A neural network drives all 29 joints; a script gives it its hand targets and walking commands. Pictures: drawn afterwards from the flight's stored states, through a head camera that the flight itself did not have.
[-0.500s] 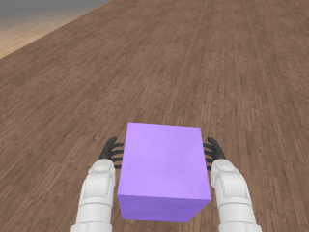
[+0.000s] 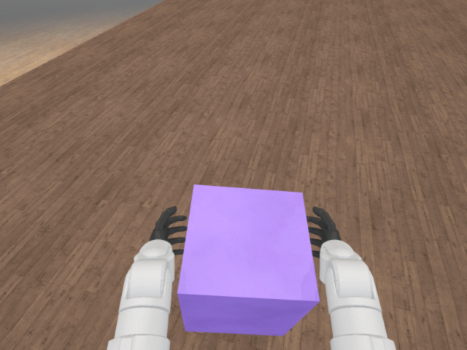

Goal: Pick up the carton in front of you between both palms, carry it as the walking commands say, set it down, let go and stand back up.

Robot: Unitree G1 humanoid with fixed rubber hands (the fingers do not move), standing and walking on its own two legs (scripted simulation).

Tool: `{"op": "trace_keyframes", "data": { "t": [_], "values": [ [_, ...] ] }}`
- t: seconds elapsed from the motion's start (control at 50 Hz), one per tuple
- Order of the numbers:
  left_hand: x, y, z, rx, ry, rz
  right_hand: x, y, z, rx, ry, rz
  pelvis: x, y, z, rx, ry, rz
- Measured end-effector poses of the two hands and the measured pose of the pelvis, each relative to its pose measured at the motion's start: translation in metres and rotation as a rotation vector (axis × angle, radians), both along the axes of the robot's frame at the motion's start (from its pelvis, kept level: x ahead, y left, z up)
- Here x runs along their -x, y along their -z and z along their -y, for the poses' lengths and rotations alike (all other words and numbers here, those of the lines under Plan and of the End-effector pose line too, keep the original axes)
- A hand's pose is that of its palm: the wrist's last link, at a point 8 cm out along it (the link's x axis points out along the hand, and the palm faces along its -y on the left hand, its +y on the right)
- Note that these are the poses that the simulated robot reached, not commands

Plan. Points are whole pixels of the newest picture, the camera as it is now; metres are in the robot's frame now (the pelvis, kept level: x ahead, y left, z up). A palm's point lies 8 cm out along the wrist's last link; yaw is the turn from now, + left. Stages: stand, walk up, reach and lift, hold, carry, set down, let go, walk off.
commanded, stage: carry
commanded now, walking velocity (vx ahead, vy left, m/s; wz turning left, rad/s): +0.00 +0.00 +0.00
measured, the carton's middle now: (241, 264) +0.31 +0.01 -0.05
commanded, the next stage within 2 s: hold in 0.16 s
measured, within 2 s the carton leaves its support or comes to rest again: neither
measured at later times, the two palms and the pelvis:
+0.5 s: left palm (172, 252) +0.28 +0.13 +0.04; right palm (351, 269) +0.25 -0.17 +0.05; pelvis -0.02 +0.01 +0.01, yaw -6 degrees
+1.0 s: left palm (153, 244) +0.29 +0.16 +0.05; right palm (331, 263) +0.25 -0.14 +0.06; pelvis -0.02 +0.05 +0.01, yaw -7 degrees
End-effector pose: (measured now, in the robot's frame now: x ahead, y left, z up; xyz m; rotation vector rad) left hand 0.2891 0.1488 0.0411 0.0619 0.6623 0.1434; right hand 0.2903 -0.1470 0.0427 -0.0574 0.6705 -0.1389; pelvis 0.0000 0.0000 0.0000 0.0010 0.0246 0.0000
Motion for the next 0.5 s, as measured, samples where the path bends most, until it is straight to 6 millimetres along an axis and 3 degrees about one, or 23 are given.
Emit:
{"op": "trace_keyframes", "data": {
  "t": [0.2, 0.38, 0.5],
  "values": [
    [0.005, 0.0, 0.002, 0.006, 0.001, 0.0, 0.004, 0.0, 0.003, 0.003, -0.002, 0.0, 0.004, -0.003, 0.002, -0.007, 0.01, 0.037],
    [0.01, 0.0, 0.025, 0.012, 0.108, -0.004, 0.032, -0.003, 0.025, 0.02, 0.086, -0.002, 0.012, -0.01, -0.002, 0.002, 0.081, 0.132],
    [0.011, -0.003, 0.023, 0.007, 0.122, 0.005, 0.042, -0.007, 0.022, 0.011, 0.099, 0.008, 0.02, -0.009, -0.009, 0.004, 0.1, 0.162]
  ]
}}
